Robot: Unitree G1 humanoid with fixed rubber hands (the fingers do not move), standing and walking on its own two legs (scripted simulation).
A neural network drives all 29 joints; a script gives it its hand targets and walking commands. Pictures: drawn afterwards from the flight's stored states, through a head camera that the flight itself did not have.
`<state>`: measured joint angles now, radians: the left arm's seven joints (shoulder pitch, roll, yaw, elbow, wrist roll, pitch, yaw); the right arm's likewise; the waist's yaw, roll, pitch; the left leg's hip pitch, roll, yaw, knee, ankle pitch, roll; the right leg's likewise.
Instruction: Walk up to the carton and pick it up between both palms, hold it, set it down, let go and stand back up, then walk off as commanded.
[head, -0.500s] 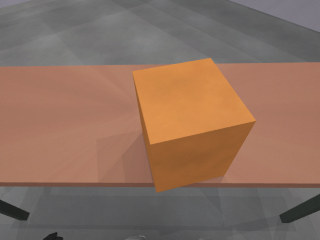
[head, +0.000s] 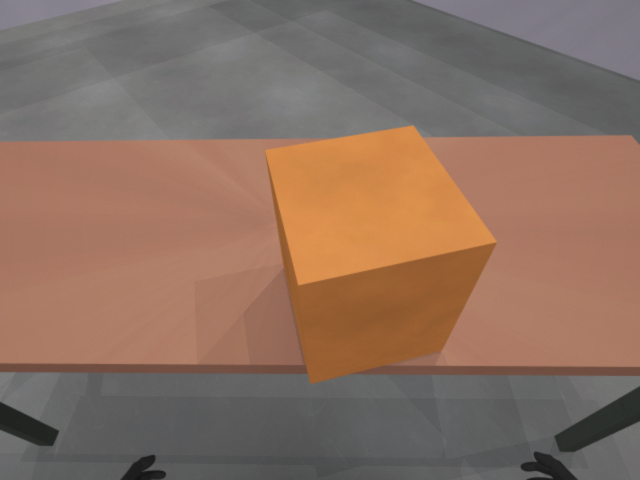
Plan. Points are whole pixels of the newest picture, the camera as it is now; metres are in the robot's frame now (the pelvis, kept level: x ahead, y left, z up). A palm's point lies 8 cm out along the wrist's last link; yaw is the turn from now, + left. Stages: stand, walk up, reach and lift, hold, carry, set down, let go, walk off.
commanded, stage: reach and lift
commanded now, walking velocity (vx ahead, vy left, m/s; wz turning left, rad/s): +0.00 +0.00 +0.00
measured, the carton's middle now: (360, 258) +0.39 -0.03 +0.05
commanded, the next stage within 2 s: none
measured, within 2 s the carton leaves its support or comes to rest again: neither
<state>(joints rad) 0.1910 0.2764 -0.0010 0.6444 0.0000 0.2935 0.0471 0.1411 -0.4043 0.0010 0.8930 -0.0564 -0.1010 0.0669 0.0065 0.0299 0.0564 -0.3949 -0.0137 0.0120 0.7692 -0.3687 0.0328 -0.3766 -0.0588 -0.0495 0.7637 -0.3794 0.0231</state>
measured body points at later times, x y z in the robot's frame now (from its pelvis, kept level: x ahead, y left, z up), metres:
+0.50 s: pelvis +0.00 +0.00 +0.01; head -0.01 -0.01 +0.46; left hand +0.18 +0.23 -0.05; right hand +0.16 -0.29 -0.07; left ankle +0.02 +0.11 -0.71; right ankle +0.02 -0.13 -0.71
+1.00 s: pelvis -0.01 -0.01 +0.02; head -0.02 -0.02 +0.47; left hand +0.19 +0.20 -0.01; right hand +0.18 -0.27 -0.04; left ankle +0.02 +0.11 -0.71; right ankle +0.02 -0.13 -0.71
